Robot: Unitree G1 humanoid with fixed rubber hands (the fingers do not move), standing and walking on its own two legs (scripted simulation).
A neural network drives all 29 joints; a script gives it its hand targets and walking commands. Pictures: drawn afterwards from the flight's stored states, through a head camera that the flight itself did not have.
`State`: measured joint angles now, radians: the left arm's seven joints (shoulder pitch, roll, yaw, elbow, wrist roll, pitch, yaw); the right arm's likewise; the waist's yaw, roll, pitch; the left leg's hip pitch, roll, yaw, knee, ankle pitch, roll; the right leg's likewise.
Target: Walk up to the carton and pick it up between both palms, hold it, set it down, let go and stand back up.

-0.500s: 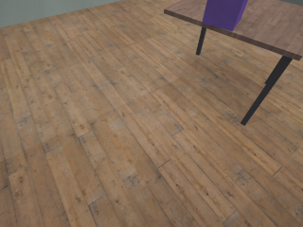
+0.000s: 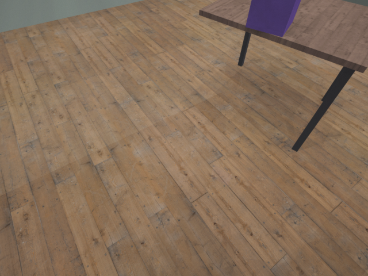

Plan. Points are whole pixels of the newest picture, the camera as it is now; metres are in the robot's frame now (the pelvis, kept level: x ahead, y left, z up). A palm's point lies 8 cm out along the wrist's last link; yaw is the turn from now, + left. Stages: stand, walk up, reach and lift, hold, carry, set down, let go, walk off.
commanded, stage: stand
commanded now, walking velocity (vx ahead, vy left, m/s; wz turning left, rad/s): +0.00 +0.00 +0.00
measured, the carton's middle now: out of the picture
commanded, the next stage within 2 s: walk up in 0.34 s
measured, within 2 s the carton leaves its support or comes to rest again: neither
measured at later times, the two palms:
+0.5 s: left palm out of the picture -0.05 +0.19 -0.15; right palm out of the picture -0.04 -0.20 -0.15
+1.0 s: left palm (128, 241) +0.21 +0.16 -0.16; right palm out of the picture -0.04 -0.29 -0.19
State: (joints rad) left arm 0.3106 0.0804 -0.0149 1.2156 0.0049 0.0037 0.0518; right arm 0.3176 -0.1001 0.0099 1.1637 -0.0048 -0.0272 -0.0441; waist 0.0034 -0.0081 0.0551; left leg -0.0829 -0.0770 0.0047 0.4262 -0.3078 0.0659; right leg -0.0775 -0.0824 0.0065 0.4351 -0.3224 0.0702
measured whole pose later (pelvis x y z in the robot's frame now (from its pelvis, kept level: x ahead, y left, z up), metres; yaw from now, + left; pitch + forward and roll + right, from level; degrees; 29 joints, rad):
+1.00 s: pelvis +0.11 -0.08 -0.05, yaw -12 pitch -6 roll -1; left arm 0.28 0.19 0.06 0.91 0.03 -0.05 0.00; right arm 0.49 -0.23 -0.01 1.13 -0.05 -0.02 0.00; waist -0.02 0.09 0.11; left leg -0.07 0.09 0.06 1.04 -0.60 0.03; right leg -0.44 -0.01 -0.09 0.85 -0.30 -0.04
